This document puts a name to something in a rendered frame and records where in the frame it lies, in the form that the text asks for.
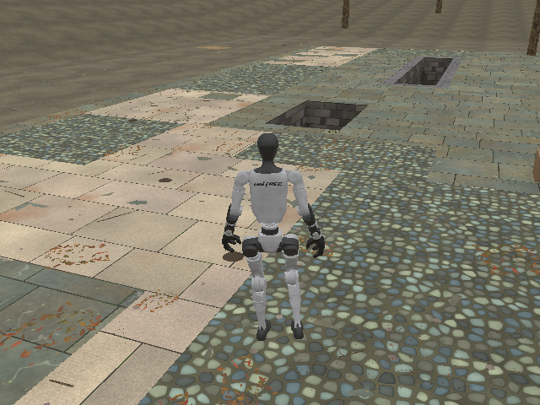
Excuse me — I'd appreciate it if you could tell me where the robot right upper arm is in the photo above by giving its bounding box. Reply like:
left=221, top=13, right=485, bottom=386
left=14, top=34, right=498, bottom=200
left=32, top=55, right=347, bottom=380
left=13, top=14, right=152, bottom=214
left=286, top=170, right=310, bottom=217

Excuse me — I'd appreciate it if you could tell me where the left robot forearm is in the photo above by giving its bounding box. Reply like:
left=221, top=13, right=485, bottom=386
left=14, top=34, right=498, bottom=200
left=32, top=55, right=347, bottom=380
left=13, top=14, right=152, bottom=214
left=224, top=204, right=239, bottom=236

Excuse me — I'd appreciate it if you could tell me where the right robot forearm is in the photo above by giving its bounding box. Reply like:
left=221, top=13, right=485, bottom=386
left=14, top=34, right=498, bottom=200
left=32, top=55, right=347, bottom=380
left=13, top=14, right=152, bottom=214
left=303, top=203, right=322, bottom=240

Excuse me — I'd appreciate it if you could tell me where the robot left shin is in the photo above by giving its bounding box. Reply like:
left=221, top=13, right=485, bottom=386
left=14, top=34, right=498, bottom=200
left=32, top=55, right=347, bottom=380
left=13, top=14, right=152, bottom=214
left=251, top=278, right=267, bottom=330

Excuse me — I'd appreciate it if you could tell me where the left robot hand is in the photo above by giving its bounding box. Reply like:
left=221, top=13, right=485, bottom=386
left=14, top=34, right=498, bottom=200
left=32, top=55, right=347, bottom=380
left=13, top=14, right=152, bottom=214
left=222, top=234, right=241, bottom=252

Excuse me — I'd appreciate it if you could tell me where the right robot hand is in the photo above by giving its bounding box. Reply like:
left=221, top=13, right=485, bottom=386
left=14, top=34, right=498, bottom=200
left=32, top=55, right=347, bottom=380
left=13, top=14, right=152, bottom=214
left=306, top=236, right=325, bottom=258

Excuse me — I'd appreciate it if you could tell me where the robot left upper arm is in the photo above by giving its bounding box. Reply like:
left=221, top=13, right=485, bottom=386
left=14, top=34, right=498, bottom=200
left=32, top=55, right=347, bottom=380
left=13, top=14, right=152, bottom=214
left=229, top=170, right=251, bottom=216

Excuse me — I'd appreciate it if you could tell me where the left robot foot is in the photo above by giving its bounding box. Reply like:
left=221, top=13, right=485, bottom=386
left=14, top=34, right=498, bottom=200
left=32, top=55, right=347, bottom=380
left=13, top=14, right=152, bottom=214
left=256, top=320, right=271, bottom=341

